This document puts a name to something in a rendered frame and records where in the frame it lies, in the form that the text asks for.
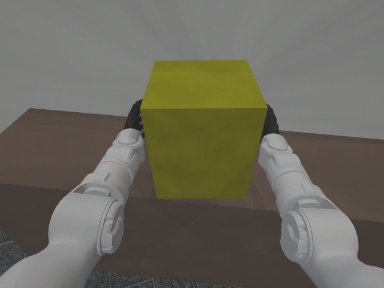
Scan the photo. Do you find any right robot hand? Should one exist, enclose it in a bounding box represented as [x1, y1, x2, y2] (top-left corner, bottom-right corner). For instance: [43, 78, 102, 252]
[260, 104, 279, 144]

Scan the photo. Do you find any left robot hand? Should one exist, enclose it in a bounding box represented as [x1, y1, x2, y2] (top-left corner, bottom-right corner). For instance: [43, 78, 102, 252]
[124, 99, 145, 138]

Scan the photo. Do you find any robot left upper arm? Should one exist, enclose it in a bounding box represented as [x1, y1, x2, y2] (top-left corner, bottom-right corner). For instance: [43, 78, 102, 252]
[0, 193, 124, 288]

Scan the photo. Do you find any right robot forearm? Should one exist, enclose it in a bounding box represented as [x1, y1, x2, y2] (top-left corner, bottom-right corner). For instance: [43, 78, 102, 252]
[258, 133, 359, 247]

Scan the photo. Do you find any carton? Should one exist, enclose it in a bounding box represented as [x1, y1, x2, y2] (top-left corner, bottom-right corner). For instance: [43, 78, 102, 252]
[140, 60, 268, 199]

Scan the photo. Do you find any robot right upper arm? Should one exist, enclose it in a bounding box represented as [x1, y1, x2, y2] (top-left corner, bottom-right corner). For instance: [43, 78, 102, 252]
[280, 208, 384, 288]

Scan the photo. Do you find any pedestal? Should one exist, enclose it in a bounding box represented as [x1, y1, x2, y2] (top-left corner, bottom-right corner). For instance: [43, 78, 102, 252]
[0, 108, 384, 288]

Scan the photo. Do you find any left robot forearm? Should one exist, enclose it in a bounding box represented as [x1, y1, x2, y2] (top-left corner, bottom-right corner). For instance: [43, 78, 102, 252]
[48, 128, 145, 238]

